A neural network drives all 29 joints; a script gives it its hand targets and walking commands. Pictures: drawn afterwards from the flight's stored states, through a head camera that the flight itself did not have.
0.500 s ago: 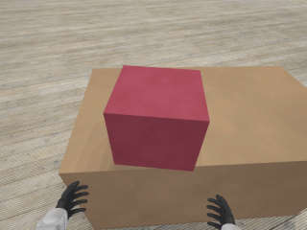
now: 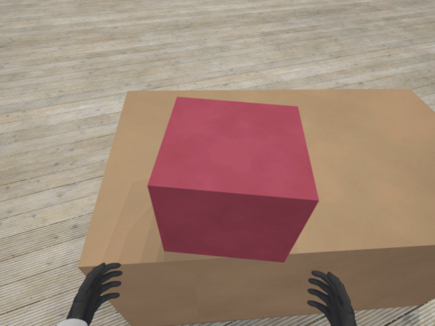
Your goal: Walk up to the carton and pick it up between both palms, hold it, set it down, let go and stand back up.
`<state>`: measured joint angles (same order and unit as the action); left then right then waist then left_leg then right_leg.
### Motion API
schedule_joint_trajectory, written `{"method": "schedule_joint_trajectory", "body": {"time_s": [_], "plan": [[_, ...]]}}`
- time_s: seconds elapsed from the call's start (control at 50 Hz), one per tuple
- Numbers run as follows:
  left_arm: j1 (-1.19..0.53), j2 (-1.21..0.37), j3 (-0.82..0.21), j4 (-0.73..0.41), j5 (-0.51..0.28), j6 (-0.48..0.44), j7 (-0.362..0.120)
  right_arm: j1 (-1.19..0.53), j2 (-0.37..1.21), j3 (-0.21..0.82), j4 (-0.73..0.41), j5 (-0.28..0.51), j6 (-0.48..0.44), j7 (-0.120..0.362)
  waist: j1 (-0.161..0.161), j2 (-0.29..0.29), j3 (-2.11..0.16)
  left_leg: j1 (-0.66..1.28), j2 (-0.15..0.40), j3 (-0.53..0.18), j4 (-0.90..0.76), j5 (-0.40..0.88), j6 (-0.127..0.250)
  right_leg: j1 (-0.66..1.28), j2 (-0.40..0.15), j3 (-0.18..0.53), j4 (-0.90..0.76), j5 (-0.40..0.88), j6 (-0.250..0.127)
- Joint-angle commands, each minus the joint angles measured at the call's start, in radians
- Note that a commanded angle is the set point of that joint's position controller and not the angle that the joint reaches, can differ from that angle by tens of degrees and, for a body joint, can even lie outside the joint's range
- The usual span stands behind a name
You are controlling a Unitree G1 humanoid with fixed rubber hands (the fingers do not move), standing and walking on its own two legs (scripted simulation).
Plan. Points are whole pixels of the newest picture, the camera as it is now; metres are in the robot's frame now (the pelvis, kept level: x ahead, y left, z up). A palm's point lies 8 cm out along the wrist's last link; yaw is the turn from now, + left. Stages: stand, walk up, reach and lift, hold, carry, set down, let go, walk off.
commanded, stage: reach and lift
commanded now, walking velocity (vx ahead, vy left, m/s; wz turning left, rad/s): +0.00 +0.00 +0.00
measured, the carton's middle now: (230, 179) +0.43 +0.03 +0.00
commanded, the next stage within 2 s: none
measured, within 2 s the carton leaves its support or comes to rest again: neither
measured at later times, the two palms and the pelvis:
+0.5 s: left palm (87, 272) +0.20 +0.28 -0.02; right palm (337, 290) +0.20 -0.17 -0.01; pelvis +0.01 +0.03 +0.00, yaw -3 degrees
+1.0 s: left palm (95, 207) +0.29 +0.27 +0.07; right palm (354, 230) +0.28 -0.20 +0.07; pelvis +0.00 +0.02 +0.01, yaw +0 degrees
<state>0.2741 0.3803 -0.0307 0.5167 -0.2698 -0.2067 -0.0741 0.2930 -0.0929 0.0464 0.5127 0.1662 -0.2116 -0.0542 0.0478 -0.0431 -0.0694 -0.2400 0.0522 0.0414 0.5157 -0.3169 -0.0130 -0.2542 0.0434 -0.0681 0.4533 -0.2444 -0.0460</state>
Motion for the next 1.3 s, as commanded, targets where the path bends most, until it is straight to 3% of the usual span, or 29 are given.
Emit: {"method": "schedule_joint_trajectory", "body": {"time_s": [0.0,0.06,0.1,0.12,0.14,0.16,0.2,0.28,0.4,0.46,0.54,0.58,0.66,0.72,0.8,0.84,0.9,0.98,1.08,1.22,1.28], "plan": [[-0.032,0.13,0.063,-0.179,0.006,-0.174,-0.018,-0.033,-0.131,0.002,-0.092,0.048,-0.221,0.001,-0.011,0.105,-0.078,-0.017,-0.043,0.003,-0.042,0.518,-0.029,0.209,-0.014,0.144,-0.049,0.42,0.007],[0.016,0.086,0.069,-0.151,0.023,-0.218,-0.015,-0.032,-0.155,0.017,-0.068,0.069,-0.303,0.008,0.002,0.118,-0.057,0.008,-0.038,-0.007,-0.025,0.606,-0.056,0.195,0.009,0.133,-0.045,0.439,0.002],[0.01,0.079,0.063,-0.17,0.013,-0.245,-0.015,-0.043,-0.161,0.019,-0.066,0.08,-0.35,0.016,0.001,0.091,-0.068,0.032,-0.038,0.002,-0.022,0.598,-0.075,0.177,0.024,0.125,-0.056,0.404,0.003],[0.001,0.071,0.069,-0.128,0.02,-0.238,-0.017,-0.058,-0.16,0.019,-0.037,0.077,-0.353,0.018,0.002,0.092,-0.04,0.021,-0.041,0.003,-0.02,0.586,-0.089,0.168,0.025,0.125,-0.071,0.388,0.001],[0.013,0.061,0.071,-0.144,0.021,-0.239,-0.015,-0.049,-0.172,0.015,-0.051,0.081,-0.364,0.022,-0.003,0.102,-0.04,0.024,-0.044,0.006,-0.028,0.571,-0.092,0.178,0.023,0.122,-0.071,0.373,0.0],[0.003,0.066,0.076,-0.176,0.022,-0.248,-0.008,-0.069,-0.182,0.01,-0.068,0.087,-0.382,0.026,0.005,0.09,-0.058,0.034,-0.043,0.011,-0.034,0.575,-0.097,0.186,0.03,0.117,-0.068,0.362,-0.001],[-0.033,0.065,0.077,-0.188,0.028,-0.262,0.003,-0.115,-0.182,0.017,-0.068,0.103,-0.4,0.033,0.022,0.118,-0.067,0.038,-0.041,0.016,-0.036,0.573,-0.111,0.184,0.039,0.111,-0.07,0.318,-0.005],[-0.086,0.062,0.063,-0.222,0.02,-0.275,0.024,-0.154,-0.191,0.016,-0.075,0.129,-0.39,0.05,0.022,0.131,-0.041,0.068,-0.038,0.028,-0.052,0.54,-0.126,0.152,0.043,0.109,-0.08,0.274,-0.004],[-0.191,0.075,0.073,-0.261,0.037,-0.159,0.047,-0.227,-0.224,-0.017,-0.068,0.143,-0.282,0.034,0.017,0.18,-0.023,0.089,-0.025,0.034,-0.099,0.451,-0.132,0.147,0.035,0.101,-0.119,0.185,-0.01],[-0.257,0.078,0.062,-0.299,0.022,-0.086,0.055,-0.276,-0.238,-0.024,-0.077,0.156,-0.207,0.028,0.007,0.202,-0.038,0.14,-0.016,0.024,-0.11,0.493,-0.133,0.142,0.032,0.099,-0.149,0.191,-0.021],[-0.326,0.084,0.067,-0.354,0.009,0.029,0.058,-0.358,-0.261,-0.036,-0.162,0.157,-0.098,0.013,0.008,0.199,-0.064,0.146,-0.013,0.018,-0.135,0.514,-0.125,0.191,0.026,0.096,-0.188,0.226,-0.017],[-0.348,0.094,0.081,-0.39,0.008,0.09,0.058,-0.384,-0.275,-0.051,-0.229,0.142,-0.04,0.004,0.009,0.158,-0.073,0.154,-0.012,0.009,-0.143,0.542,-0.12,0.231,0.026,0.087,-0.196,0.259,-0.014],[-0.414,0.119,0.103,-0.514,0.001,0.191,0.065,-0.417,-0.31,-0.081,-0.37,0.143,0.061,-0.007,0.001,0.139,-0.122,0.205,-0.003,-0.01,-0.166,0.621,-0.105,0.286,0.027,0.082,-0.217,0.314,-0.012],[-0.443,0.116,0.115,-0.537,-0.009,0.262,0.062,-0.44,-0.321,-0.105,-0.439,0.134,0.138,-0.017,-0.011,0.124,-0.096,0.202,-0.005,-0.017,-0.191,0.623,-0.101,0.324,0.018,0.08,-0.248,0.356,-0.008],[-0.527,0.1,0.11,-0.5,-0.023,0.365,0.052,-0.491,-0.312,-0.117,-0.433,0.141,0.247,-0.031,-0.03,0.14,-0.064,0.198,-0.01,-0.026,-0.206,0.54,-0.086,0.308,-0.007,0.09,-0.276,0.331,-0.016],[-0.563,0.109,0.112,-0.461,-0.036,0.407,0.047,-0.533,-0.318,-0.12,-0.438,0.147,0.295,-0.037,-0.039,0.099,-0.035,0.185,-0.012,-0.036,-0.217,0.473,-0.07,0.292,-0.013,0.083,-0.269,0.322,-0.006],[-0.659,0.118,0.13,-0.404,-0.04,0.453,0.041,-0.62,-0.337,-0.137,-0.387,0.142,0.353,-0.035,-0.042,0.098,-0.008,0.16,-0.007,-0.046,-0.232,0.401,-0.054,0.291,-0.024,0.085,-0.273,0.29,-0.009],[-0.8,0.184,0.169,-0.403,-0.049,0.424,0.053,-0.768,-0.361,-0.18,-0.427,0.128,0.361,-0.029,-0.035,0.049,-0.095,0.111,-0.02,-0.035,-0.244,0.336,-0.02,0.319,-0.027,0.083,-0.237,0.286,0.013],[-0.945,0.227,0.182,-0.349,-0.084,0.296,0.057,-0.911,-0.344,-0.185,-0.468,0.116,0.294,-0.042,-0.028,0.04,-0.319,0.044,-0.04,-0.023,-0.226,0.357,0.03,0.384,-0.031,0.088,-0.152,0.413,0.038],[-1.031,0.246,0.179,-0.052,-0.072,0.195,-0.001,-0.965,-0.315,-0.127,-0.171,0.137,0.254,-0.055,-0.05,0.073,-0.411,-0.041,-0.059,-0.024,-0.193,0.404,0.053,0.412,-0.05,0.113,-0.119,0.52,0.044],[-1.076,0.271,0.189,-0.02,-0.058,0.169,-0.016,-1.002,-0.33,-0.106,-0.097,0.165,0.224,-0.064,-0.058,0.094,-0.468,-0.049,-0.061,-0.032,-0.161,0.521,0.041,0.433,-0.044,0.118,-0.1,0.634,0.037]]}}
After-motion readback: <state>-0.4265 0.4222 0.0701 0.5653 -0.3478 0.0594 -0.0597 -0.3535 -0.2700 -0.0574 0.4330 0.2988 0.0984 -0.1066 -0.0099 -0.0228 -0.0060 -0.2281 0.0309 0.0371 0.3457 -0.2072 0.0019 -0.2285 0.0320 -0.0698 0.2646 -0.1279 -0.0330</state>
